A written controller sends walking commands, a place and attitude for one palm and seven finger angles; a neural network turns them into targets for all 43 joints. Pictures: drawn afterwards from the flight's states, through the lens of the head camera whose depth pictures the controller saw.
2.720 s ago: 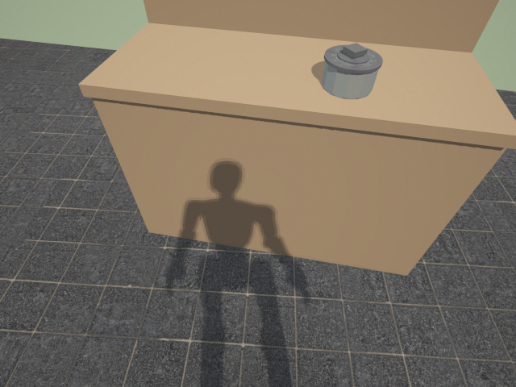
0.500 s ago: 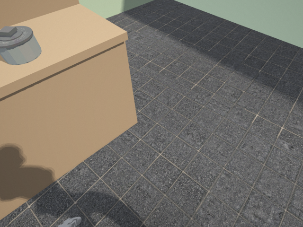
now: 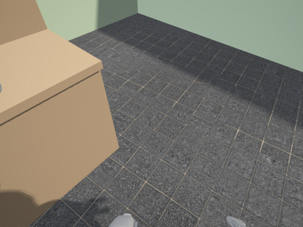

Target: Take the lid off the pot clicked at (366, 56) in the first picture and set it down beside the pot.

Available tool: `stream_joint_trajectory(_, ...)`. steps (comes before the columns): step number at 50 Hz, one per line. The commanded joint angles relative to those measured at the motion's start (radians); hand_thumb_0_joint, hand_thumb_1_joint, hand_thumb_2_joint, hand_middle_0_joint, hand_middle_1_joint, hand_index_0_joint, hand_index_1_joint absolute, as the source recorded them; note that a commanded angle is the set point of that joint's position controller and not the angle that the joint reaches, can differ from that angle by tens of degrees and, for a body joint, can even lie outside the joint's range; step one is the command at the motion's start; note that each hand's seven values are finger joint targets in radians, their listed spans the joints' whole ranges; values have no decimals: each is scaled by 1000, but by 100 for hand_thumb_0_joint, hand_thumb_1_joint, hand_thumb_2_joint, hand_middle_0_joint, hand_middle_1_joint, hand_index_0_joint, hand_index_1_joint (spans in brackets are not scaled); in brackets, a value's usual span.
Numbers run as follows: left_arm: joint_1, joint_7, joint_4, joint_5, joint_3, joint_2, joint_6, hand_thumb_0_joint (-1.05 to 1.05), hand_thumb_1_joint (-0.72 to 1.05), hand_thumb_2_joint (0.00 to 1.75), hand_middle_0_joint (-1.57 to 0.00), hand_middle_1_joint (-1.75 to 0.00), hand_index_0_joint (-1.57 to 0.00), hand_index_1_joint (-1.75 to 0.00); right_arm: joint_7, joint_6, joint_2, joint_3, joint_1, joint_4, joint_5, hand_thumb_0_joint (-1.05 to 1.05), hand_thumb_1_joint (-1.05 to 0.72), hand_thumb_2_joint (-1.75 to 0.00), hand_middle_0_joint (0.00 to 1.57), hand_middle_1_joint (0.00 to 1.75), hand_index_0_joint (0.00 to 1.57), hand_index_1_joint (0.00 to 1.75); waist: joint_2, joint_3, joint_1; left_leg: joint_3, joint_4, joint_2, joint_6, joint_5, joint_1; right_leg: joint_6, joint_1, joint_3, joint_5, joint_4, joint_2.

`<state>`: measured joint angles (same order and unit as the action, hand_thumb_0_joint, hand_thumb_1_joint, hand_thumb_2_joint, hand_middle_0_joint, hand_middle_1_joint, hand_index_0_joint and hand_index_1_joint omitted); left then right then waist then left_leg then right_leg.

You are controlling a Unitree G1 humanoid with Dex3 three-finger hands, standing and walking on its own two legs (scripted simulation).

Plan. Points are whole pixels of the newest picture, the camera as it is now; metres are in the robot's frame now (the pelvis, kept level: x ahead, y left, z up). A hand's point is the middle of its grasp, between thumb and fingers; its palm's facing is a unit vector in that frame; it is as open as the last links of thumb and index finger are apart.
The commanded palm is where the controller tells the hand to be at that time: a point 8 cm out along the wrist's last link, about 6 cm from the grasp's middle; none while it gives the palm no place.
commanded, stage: walk to a spot facing it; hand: left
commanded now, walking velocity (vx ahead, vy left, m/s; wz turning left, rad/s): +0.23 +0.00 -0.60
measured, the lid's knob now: out of the picture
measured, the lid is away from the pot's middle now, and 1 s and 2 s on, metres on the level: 0.00 0.00 0.00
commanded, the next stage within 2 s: turn to face it in 0.50 s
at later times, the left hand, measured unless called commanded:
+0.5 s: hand (109, 173) +0.31 +0.20 -0.16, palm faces -0.29 -0.93 -0.23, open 7.4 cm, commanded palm none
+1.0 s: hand (129, 171) +0.33 +0.13 -0.17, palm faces -0.23 -0.96 -0.14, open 7.3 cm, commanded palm none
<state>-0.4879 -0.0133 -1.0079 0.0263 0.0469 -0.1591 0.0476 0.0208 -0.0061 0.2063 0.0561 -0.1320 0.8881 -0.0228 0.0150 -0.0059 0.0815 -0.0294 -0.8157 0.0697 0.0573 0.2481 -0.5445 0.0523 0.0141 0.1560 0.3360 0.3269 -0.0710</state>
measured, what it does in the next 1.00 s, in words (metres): walks ahead: left foot, then right foot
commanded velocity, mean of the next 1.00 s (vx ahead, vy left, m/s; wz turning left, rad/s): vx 0.01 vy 0.00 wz -0.08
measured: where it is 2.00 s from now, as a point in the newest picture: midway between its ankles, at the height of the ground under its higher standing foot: outside the picture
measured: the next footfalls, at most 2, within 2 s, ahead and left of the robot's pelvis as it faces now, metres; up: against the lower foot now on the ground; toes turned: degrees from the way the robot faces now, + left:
left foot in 0.08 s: +0.17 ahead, +0.14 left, +0.00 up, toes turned -1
right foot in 0.60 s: +0.21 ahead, -0.11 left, +0.00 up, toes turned -30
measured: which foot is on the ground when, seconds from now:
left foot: up 0.00-0.06, down 0.08-0.60, up 0.62-1.00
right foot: down 0.00-0.08, up 0.10-0.58, down 0.60-1.00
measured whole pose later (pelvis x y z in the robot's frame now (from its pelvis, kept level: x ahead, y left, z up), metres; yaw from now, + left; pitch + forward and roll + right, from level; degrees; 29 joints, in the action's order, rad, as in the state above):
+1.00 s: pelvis +0.18 +0.01 -0.01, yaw -15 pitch -1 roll -1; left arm -0.15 -0.03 -0.92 0.02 0.04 -0.14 -0.01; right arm -0.01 0.05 0.14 0.04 -0.29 1.00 -0.02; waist -0.02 -0.05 -0.02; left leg -0.11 -0.76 0.08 0.05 0.40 -0.34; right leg 0.03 -0.26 -0.25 0.26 0.54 0.06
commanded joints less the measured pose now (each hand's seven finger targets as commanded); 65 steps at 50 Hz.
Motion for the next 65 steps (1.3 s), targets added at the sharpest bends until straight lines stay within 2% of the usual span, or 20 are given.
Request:
stream_joint_trajectory(1, 54, -14, 64, -2, 54, -200, 22, 0, 90, 90, -20, -30, -20, -30, -16, -61, 69, 17, -15, -95, 12, 0, -90, -90, 20, 30, 20, 30, -142, -48, -105, -33, 244, -59, -42, -16, 248, 103, -153, 180, -658, 123, 210)
stream_joint_trajectory(2, 58, -9, 65, -9, 59, -193, 23, 0, 90, 90, -20, -30, -20, -30, -32, -64, 101, 25, -162, -46, 11, 0, -90, -90, 20, 30, 20, 30, -114, 19, -163, -22, 315, -61, -53, -84, 485, 72, -258, 147, -636, 284, 149)
stream_joint_trajectory(4, -11, 10, 80, -30, 52, -104, 22, 0, 90, 90, -20, -30, -20, -30, -46, -68, 289, 60, -385, 2, 1, 0, -90, -90, 20, 30, 20, 30, 312, 227, -189, 533, 460, 433, -175, -131, 818, -27, -588, -69, 210, 861, -28)
stream_joint_trajectory(5, 11, 8, 80, -22, 56, -128, 12, 0, 90, 90, -20, -30, -20, -30, -45, -53, 252, 43, -325, -18, 4, 0, -90, -90, 20, 30, 20, 30, 192, 152, -169, 581, 534, 453, -221, -75, 659, -26, -604, -35, 210, 980, 29)
stream_joint_trajectory(8, 61, 31, 72, 4, 63, -100, -23, 0, 90, 90, -20, -30, -20, -30, -47, -62, 83, -5, -119, -50, 5, 0, -90, -90, 20, 30, 20, 30, 167, -89, -65, 258, 601, 308, -169, -14, 273, -51, -596, -95, 22, 1016, 126)
stream_joint_trajectory(12, 40, 39, 72, -2, 60, -66, -70, 0, 90, 90, -20, -30, -20, -30, -57, -70, 62, -8, -127, -25, 10, 0, -90, -90, 20, 30, 20, 30, 123, -24, -28, 0, 543, 254, -173, -407, 291, -82, -570, -132, -47, 950, 149)
stream_joint_trajectory(24, 377, 43, 205, 2, 40, -74, -82, 0, 90, 90, -20, -30, -20, -30, -45, -28, 135, 32, -247, 19, -6, 0, -90, -90, 20, 30, 20, 30, 131, -38, -132, -157, 426, 285, -181, -571, 461, -87, -540, -261, -41, 468, 138)
stream_joint_trajectory(28, 303, 39, 202, 2, 43, -120, -60, 0, 90, 90, -20, -30, -20, -30, -40, -17, 169, 40, -232, 11, -2, 0, -90, -90, 20, 30, 20, 30, 98, 37, -78, -213, 201, 284, -114, -618, 445, -47, -303, -285, -88, 254, 91)
stream_joint_trajectory(29, 205, 31, 175, 7, 54, -183, -43, 0, 90, 90, -20, -30, -20, -30, -31, -14, 159, 37, -236, 0, 6, 0, -90, -90, 20, 30, 20, 30, -7, 106, -27, -243, -8, 258, -59, -497, 297, -6, -74, -201, -288, 158, 147)
stream_joint_trajectory(30, 117, 14, 158, 8, 80, -300, -30, 0, 90, 90, -20, -30, -20, -30, -27, -10, 76, 18, -237, -36, 15, 0, -90, -90, 20, 30, 20, 30, -303, 187, 4, -268, -309, 74, 15, 255, -16, 127, 154, 226, -755, 118, 456)
stream_joint_trajectory(31, 79, -2, 133, -18, 81, -321, -40, 0, 90, 90, -20, -30, -20, -30, -46, 1, 86, 14, -188, -42, 17, 0, -90, -90, 20, 30, 20, 30, -240, 240, 14, -77, -425, 38, 7, 430, -34, 208, 129, 211, -968, 123, 514)
stream_joint_trajectory(32, 133, -14, 136, -17, 69, -266, -37, 0, 90, 90, -20, -30, -20, -30, -50, 10, 82, 8, -197, -16, 19, 0, -90, -90, 20, 30, 20, 30, -197, 222, -18, 0, -452, 63, -8, 352, -17, 198, 60, 130, -816, 94, 461)
stream_joint_trajectory(37, 354, -25, 166, -6, 17, -140, -31, 0, 90, 90, -20, -30, -20, -30, -43, 42, 26, -5, -287, 90, 5, 0, -90, -90, 20, 30, 20, 30, -101, 49, -132, 11, -305, 51, -7, 141, 133, 106, -281, -133, -429, -20, 332)
stream_joint_trajectory(45, 300, -30, 124, 2, 45, -174, -46, 0, 90, 90, -20, -30, -20, -30, -29, 40, 2, 3, -185, 60, 11, 0, -90, -90, 20, 30, 20, 30, -135, -19, -74, -57, -34, 27, -5, 212, 131, 129, -223, -159, -328, -20, 419)
stream_joint_trajectory(50, 295, -25, 128, -11, 56, -156, -59, 0, 90, 90, -20, -30, -20, -30, -22, 29, 18, 17, -252, 57, 6, 0, -90, -90, 20, 30, 20, 30, -45, 31, -112, -67, 305, 16, -25, -23, 324, 16, -287, -275, -250, 181, 380)
stream_joint_trajectory(52, 331, -15, 186, -19, 43, -73, -73, 0, 90, 90, -20, -30, -20, -30, -31, 19, 177, 52, -310, 39, -8, 0, -90, -90, 20, 30, 20, 30, 355, 0, -155, 468, 553, 360, -229, -325, 394, -119, -608, -333, 278, 578, 153)
stream_joint_trajectory(53, 378, -12, 197, -8, 46, -101, -76, 0, 90, 90, -20, -30, -20, -30, -37, 23, 197, 59, -306, 46, -11, 0, -90, -90, 20, 30, 20, 30, 224, 9, -161, 462, 560, 388, -292, -246, 356, -99, -604, -216, 263, 750, 159)
stream_joint_trajectory(56, 356, 0, 158, 0, 57, -108, -72, 0, 90, 90, -20, -30, -20, -30, -50, 3, 139, 41, -177, 18, -3, 0, -90, -90, 20, 30, 20, 30, 112, 23, -102, 313, 518, 233, -218, -277, 396, -111, -666, -143, 54, 858, 167)
stream_joint_trajectory(59, 312, 0, 128, -7, 57, -122, -73, 0, 90, 90, -20, -30, -20, -30, -52, -4, 149, 41, -155, 9, 7, 0, -90, -90, 20, 30, 20, 30, 79, 66, -93, 223, 490, 171, -204, -413, 462, -136, -640, -148, -3, 832, 159)
stream_joint_trajectory(65, 326, -7, 138, -10, 57, -146, -85, 0, 90, 90, -20, -30, -20, -30, -42, 12, 178, 53, -159, 9, 6, 0, -90, -90, 20, 30, 20, 30, 120, 27, -111, 296, 517, 153, -220, -248, 439, -159, -602, -145, 14, 702, 147)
